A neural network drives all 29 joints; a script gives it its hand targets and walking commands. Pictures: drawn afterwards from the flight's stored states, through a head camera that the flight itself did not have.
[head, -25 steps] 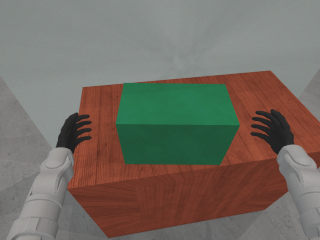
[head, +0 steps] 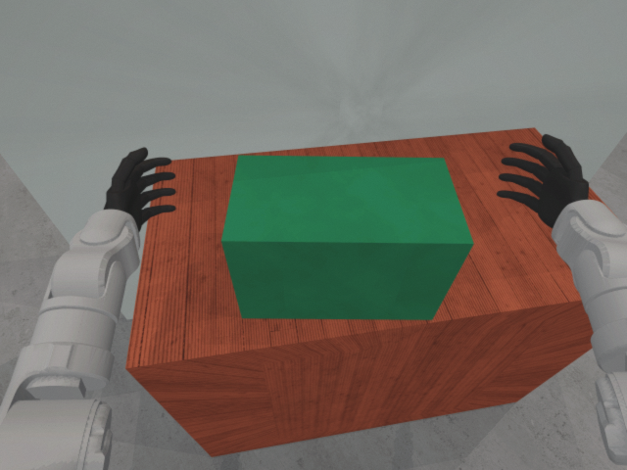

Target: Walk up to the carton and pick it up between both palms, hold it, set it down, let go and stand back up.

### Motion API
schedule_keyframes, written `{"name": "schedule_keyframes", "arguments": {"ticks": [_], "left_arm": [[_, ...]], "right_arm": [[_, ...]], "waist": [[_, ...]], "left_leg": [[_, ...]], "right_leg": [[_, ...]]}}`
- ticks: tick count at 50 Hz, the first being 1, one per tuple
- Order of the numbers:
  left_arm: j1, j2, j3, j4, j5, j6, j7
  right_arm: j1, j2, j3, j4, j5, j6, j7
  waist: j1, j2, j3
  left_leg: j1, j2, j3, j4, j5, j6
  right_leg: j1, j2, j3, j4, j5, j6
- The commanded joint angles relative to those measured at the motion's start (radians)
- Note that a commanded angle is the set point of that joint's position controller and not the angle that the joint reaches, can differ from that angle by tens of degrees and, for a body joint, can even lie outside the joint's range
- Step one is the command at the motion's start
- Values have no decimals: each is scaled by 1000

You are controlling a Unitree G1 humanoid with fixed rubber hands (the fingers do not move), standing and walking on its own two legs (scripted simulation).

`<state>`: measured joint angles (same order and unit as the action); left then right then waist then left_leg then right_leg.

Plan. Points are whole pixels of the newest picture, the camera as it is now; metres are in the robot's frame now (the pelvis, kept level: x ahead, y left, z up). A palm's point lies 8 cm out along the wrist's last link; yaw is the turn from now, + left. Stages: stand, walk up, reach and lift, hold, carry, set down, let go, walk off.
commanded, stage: reach and lift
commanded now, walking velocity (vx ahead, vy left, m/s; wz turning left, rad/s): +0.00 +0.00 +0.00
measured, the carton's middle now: (339, 241) +0.47 -0.04 +0.00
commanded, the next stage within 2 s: none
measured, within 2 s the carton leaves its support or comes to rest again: neither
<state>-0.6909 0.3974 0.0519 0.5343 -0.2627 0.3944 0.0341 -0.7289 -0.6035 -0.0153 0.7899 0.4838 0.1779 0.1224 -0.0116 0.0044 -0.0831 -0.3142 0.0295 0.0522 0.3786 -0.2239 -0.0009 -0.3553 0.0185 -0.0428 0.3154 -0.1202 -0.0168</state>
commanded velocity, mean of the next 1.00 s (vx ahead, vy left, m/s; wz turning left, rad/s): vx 0.00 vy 0.00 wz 0.00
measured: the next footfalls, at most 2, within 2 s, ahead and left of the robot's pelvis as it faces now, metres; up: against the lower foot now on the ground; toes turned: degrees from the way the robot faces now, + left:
none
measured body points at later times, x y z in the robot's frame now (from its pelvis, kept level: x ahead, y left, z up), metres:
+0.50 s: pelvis -0.01 +0.00 +0.00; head +0.06 +0.00 +0.44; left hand +0.47 +0.23 +0.15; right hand +0.46 -0.28 +0.16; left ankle -0.03 +0.11 -0.75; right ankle +0.01 -0.11 -0.75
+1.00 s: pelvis -0.03 -0.01 -0.03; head +0.07 -0.01 +0.41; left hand +0.45 +0.22 +0.07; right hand +0.45 -0.27 +0.07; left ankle -0.03 +0.11 -0.75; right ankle +0.01 -0.11 -0.75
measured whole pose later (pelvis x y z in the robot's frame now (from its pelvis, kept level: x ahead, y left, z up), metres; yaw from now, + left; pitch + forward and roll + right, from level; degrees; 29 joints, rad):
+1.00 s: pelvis -0.03 -0.01 -0.03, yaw +1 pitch +23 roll -1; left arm -1.09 0.35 -0.18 1.41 -0.41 -0.23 0.02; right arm -1.06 -0.49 0.18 1.39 0.50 -0.21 0.08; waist 0.02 0.03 -0.22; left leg -0.76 0.03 0.03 0.61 -0.26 -0.01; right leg -0.79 0.01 -0.07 0.54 -0.16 -0.03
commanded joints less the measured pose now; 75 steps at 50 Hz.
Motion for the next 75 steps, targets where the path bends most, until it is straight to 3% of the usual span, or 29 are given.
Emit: {"name": "schedule_keyframes", "arguments": {"ticks": [1,10,17,27,35,43,49,51,57,62,67,73,74,75], "left_arm": [[-480,199,32,-52,-4,-17,5],[-667,210,-28,135,-65,-32,3],[-726,213,-64,312,-60,-89,-7],[-698,166,-73,405,-16,-318,-29],[-741,133,-132,541,-53,-533,-13],[-806,118,-217,727,-151,-656,-9],[-801,125,-217,825,-150,-675,-22],[-800,125,-216,844,-144,-682,-25],[-859,123,-232,866,-153,-698,-24],[-917,118,-242,850,-166,-717,-17],[-915,86,-251,871,-160,-709,-18],[-890,41,-233,880,-120,-714,-21],[-842,-79,-313,838,-115,-711,-16],[-837,-84,-292,819,-103,-711,-18]], "right_arm": [[-415,-225,-56,-24,-12,-5,-7],[-619,-219,-2,71,-5,5,-9],[-660,-181,51,215,-9,-4,-19],[-601,-130,81,299,-3,-188,-43],[-625,-122,86,388,-17,-355,-43],[-697,-99,149,465,7,-421,-40],[-707,-72,202,524,39,-433,-50],[-716,-56,217,516,48,-438,-57],[-750,-16,233,501,70,-427,-61],[-768,12,211,504,54,-414,-67],[-763,26,200,564,39,-407,-74],[-771,52,171,542,7,-428,-88],[-695,84,114,659,-30,-436,-90],[-687,78,119,635,-42,-449,-82]], "waist": [[-13,-11,-494],[-4,-45,-541],[-2,-48,-549],[-2,14,-650],[-2,45,-734],[-8,-27,-808],[9,-74,-814],[15,-96,-818],[26,-69,-792],[15,-41,-829],[-5,-14,-819],[-8,-5,-839],[-92,51,-785],[-49,80,-802]], "left_leg": [[71,-30,-49,4,287,-10],[13,-27,-56,22,258,-1],[-45,-29,-60,24,254,6],[-41,-33,-42,86,400,-34],[-20,-12,-46,154,403,-64],[-161,-7,-38,214,311,-52],[-312,-24,-17,232,252,-33],[-360,-27,-13,234,229,-24],[-462,-40,0,231,121,-13],[-494,-43,0,245,82,-17],[-441,-38,-5,262,123,-34],[-388,-34,-11,268,203,-46],[-263,-14,-59,270,275,-70],[-179,-14,-51,285,322,-83]], "right_leg": [[271,20,43,64,370,39],[255,21,32,87,353,40],[269,14,38,97,367,46],[243,24,12,129,471,47],[36,28,-24,167,362,37],[-48,20,-27,243,293,48],[32,7,-2,295,311,65],[60,1,8,307,313,69],[48,-19,31,317,199,67],[27,-29,39,333,154,58],[-34,-23,21,333,174,50],[-30,-15,6,325,243,51],[-184,-2,-19,299,245,30],[-252,5,-27,271,210,13]]}}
